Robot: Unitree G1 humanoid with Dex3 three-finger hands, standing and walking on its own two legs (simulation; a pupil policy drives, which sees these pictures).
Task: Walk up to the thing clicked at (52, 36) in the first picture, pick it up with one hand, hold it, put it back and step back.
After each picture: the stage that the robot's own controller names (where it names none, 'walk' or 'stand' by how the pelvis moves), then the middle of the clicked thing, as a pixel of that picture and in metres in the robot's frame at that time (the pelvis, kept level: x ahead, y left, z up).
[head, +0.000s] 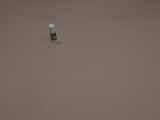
stand; (53, 34) +1.46 +0.40 -0.65
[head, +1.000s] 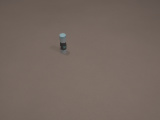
walk; (63, 44) +1.36 +0.22 -0.63
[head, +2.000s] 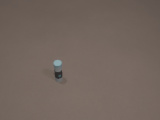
walk; (58, 71) +0.86 +0.20 -0.65
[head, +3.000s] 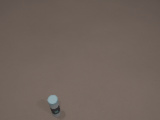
walk; (54, 106) +0.54 +0.23 -0.64
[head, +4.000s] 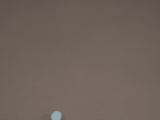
stand; out of the picture +0.44 +0.22 -0.64
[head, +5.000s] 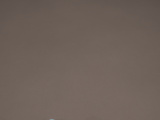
stand; out of the picture +0.39 +0.23 -0.65
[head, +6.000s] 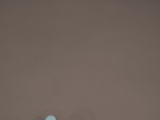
stand; out of the picture +0.38 +0.21 -0.65
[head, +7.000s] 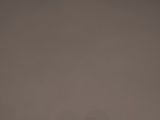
stand; out of the picture +0.35 +0.22 -0.66
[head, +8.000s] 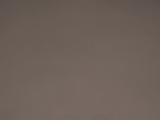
stand; out of the picture +0.35 +0.23 -0.66
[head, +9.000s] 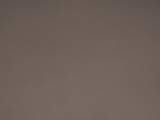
stand; out of the picture +0.34 +0.23 -0.66
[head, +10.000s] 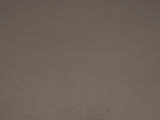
go down; out of the picture +0.35 +0.23 -0.65
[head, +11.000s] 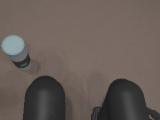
go down; (19, 56) +0.43 +0.27 -0.24
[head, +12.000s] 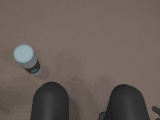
approach; (30, 62) +0.42 +0.26 -0.27
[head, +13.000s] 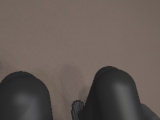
close in; out of the picture +0.41 +0.30 -0.16
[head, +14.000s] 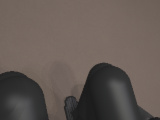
close; out of the picture +0.41 +0.31 -0.15
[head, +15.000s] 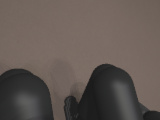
lift; out of the picture +0.37 +0.30 -0.16
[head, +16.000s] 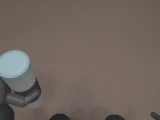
lift; (25, 85) +0.32 +0.20 +0.02
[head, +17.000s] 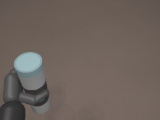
hold; (35, 87) +0.32 +0.18 +0.03
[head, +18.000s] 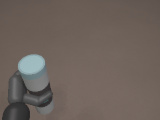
hold; (39, 88) +0.32 +0.17 +0.03
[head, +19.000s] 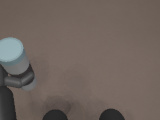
crouch; (20, 69) +0.38 +0.22 -0.04
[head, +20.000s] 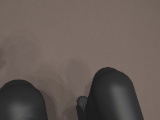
lower; out of the picture +0.44 +0.31 -0.13
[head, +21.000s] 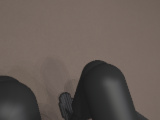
lower; out of the picture +0.42 +0.33 -0.16
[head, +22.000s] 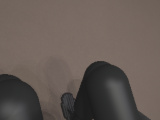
lower; out of the picture +0.41 +0.33 -0.16
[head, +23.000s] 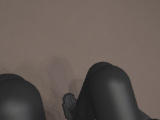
lower; out of the picture +0.41 +0.32 -0.16
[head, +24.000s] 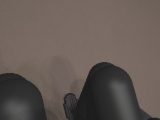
rest; out of the picture +0.40 +0.32 -0.16
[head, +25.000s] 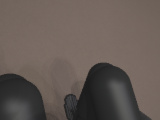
open; out of the picture +0.40 +0.30 -0.16
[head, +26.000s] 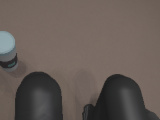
stand; (6, 55) +0.40 +0.28 -0.20
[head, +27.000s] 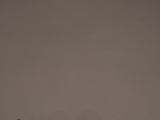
stand; out of the picture +0.35 +0.22 -0.57
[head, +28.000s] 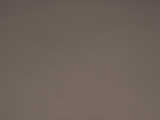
stand; out of the picture +0.36 +0.23 -0.60
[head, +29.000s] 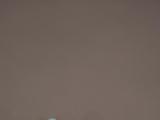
stand; out of the picture +0.36 +0.22 -0.62
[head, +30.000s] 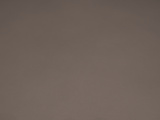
walk; out of the picture +0.37 +0.22 -0.65
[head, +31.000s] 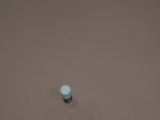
walk; (67, 96) +0.52 +0.16 -0.64
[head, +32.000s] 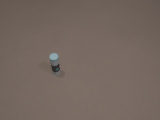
walk; (55, 65) +0.80 +0.25 -0.64
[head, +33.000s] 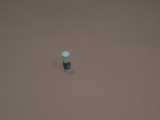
stand; (66, 62) +0.98 +0.21 -0.64
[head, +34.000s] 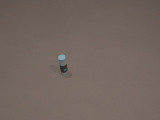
stand; (63, 65) +0.98 +0.25 -0.66
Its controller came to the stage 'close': yes
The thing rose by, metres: 0.67
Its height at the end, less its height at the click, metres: +0.00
